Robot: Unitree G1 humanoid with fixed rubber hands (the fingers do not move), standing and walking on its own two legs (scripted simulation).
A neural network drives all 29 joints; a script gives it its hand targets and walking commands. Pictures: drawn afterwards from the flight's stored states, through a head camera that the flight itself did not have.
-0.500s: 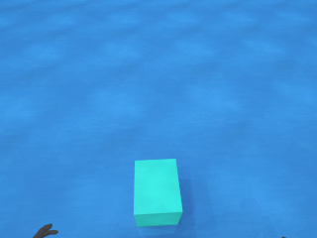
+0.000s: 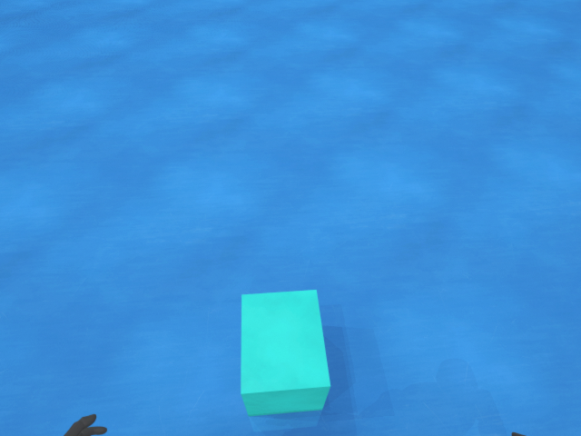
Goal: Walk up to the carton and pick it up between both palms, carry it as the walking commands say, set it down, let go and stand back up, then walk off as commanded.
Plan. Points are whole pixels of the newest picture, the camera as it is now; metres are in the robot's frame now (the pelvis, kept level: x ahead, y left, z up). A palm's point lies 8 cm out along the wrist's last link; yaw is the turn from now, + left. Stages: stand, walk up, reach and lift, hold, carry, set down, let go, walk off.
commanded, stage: walk up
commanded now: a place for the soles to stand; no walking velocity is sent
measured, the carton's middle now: (282, 353) +0.46 +0.03 -0.63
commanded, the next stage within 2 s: reach and lift in 1.66 s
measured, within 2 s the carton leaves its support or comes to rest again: neither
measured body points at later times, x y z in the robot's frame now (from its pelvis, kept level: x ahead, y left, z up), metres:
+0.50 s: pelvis +0.01 -0.01 +0.00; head +0.01 -0.01 +0.45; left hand +0.13 +0.30 -0.11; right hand +0.08 -0.36 -0.10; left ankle +0.01 +0.14 -0.72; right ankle -0.01 -0.10 -0.72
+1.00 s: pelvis +0.02 -0.03 +0.00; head +0.04 -0.03 +0.45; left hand +0.10 +0.28 -0.12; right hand +0.15 -0.36 -0.10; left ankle +0.10 +0.08 -0.72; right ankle +0.02 -0.16 -0.72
